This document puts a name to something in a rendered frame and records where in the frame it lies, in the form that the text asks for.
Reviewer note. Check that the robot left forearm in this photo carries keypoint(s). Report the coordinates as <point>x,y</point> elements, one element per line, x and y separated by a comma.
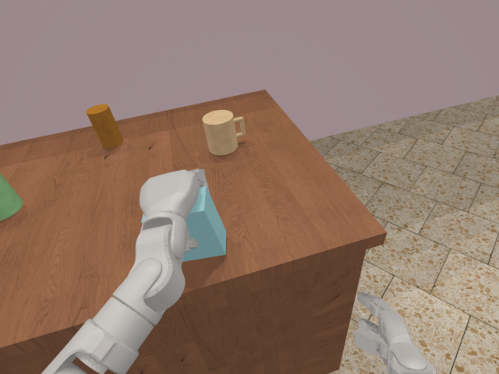
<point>155,283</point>

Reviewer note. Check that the table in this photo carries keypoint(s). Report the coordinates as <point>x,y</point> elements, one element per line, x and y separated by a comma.
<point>279,302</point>

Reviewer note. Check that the sponge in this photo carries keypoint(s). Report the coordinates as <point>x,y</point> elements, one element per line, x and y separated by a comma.
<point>205,226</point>

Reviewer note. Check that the robot left hand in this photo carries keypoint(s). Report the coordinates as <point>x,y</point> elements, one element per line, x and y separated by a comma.
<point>174,192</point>

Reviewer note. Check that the robot right hand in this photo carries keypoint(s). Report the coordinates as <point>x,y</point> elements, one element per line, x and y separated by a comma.
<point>375,339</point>

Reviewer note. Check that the robot right forearm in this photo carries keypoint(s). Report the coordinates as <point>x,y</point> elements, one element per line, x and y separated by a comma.
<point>405,358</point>

